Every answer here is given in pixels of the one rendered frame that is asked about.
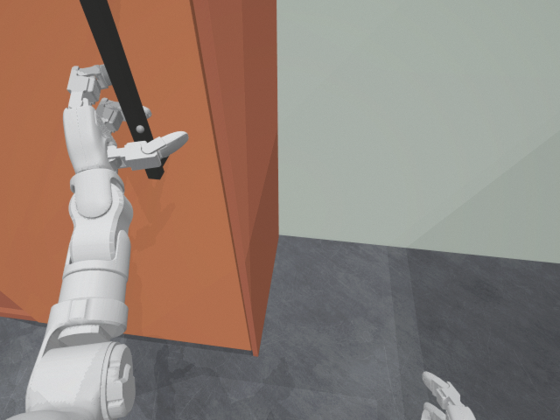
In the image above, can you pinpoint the handle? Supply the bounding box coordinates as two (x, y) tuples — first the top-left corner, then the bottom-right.
(80, 0), (169, 179)

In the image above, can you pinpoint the robot left upper arm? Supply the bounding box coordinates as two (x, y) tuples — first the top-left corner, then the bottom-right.
(6, 341), (136, 420)

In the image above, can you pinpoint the right robot hand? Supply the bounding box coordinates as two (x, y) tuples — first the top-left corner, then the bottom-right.
(421, 371), (476, 420)

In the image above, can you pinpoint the wardrobe door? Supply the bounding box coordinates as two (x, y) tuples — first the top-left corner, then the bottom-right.
(0, 291), (23, 310)
(0, 0), (252, 351)

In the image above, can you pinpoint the left robot forearm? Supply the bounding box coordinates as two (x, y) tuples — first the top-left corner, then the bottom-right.
(25, 168), (133, 413)

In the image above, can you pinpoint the left robot hand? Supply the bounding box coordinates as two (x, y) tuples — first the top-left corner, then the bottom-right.
(63, 65), (189, 175)

